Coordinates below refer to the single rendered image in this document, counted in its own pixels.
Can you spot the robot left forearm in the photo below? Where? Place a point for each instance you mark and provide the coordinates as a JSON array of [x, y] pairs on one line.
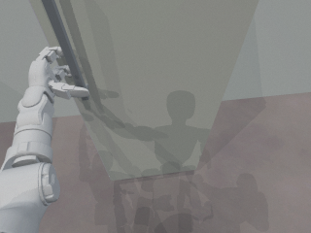
[[32, 139]]

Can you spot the handle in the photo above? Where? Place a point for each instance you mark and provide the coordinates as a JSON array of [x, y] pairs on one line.
[[62, 37]]

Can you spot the left robot upper arm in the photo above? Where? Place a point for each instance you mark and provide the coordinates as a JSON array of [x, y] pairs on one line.
[[25, 194]]

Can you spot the left robot hand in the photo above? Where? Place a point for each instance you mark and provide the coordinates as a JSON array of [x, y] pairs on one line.
[[41, 74]]

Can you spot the fridge door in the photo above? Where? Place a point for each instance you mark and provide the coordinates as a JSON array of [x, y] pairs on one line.
[[156, 70]]

